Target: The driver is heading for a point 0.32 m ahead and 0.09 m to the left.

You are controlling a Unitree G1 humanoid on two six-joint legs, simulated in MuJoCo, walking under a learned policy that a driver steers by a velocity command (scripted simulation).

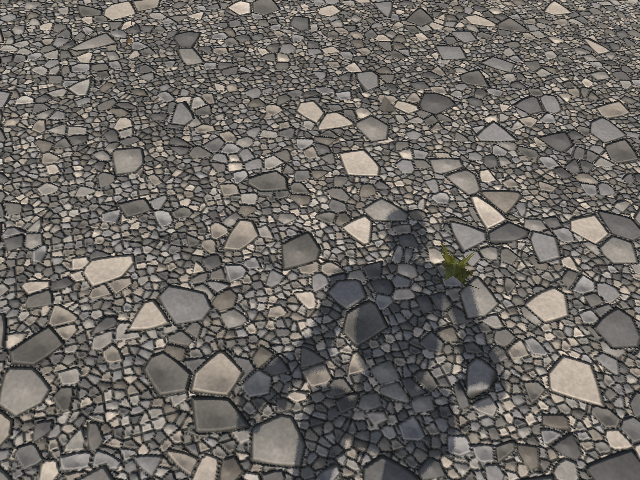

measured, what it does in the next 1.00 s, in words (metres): walks ahead: right foot, then left foot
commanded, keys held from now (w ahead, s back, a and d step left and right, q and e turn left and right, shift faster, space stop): w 0.28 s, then w+q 0.16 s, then no key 0.56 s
